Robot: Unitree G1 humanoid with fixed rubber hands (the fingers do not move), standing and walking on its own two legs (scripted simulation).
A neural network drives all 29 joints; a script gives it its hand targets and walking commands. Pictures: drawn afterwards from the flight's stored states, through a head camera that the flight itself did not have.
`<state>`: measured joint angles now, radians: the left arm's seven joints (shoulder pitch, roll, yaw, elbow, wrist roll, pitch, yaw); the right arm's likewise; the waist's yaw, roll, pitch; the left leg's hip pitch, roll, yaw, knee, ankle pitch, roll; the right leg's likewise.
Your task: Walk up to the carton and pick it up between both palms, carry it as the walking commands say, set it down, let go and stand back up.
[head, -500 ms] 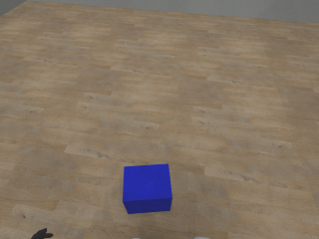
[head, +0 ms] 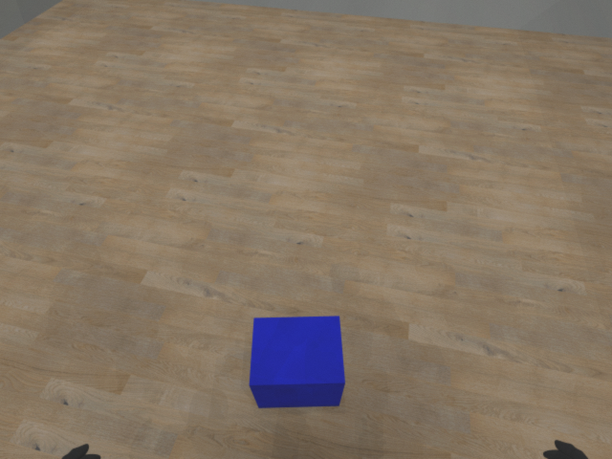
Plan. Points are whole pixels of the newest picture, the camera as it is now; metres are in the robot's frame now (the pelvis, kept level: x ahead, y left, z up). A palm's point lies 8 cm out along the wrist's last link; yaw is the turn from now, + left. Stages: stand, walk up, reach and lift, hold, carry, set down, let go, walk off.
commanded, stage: walk up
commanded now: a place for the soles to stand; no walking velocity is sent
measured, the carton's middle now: (297, 363) +0.46 +0.04 -0.63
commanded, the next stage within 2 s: none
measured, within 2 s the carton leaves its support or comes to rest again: neither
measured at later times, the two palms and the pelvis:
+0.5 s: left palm out of the picture +0.08 +0.33 -0.08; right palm out of the picture +0.09 -0.34 -0.08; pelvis -0.01 -0.01 +0.00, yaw +2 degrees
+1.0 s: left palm out of the picture +0.07 +0.33 -0.09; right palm out of the picture +0.09 -0.34 -0.08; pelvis -0.01 -0.01 +0.00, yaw +3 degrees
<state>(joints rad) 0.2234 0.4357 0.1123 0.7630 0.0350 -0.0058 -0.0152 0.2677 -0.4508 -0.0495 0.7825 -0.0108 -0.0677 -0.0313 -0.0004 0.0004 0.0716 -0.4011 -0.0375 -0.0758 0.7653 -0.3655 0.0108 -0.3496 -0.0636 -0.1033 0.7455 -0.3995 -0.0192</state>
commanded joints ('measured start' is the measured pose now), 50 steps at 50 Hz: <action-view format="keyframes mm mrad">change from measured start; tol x32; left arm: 1 -93 159 25 -73 -27 -9 6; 50 103 258 60 48 -7 -56 9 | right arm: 1 66 -233 -40 -28 -9 -22 -9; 50 -112 -173 -27 -22 -33 6 31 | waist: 1 -6 63 -140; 50 93 -8 -142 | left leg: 1 68 179 -349 -159 367 176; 10 -97 11 17 30 35 34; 17 45 212 -478 -273 166 204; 24 -65 17 0 -9 79 34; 31 43 194 -452 -259 202 190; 50 -276 7 -116 38 -27 72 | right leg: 1 9 -24 65 60 56 -29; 41 124 -142 126 -133 144 -99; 50 364 -176 340 -300 -272 -134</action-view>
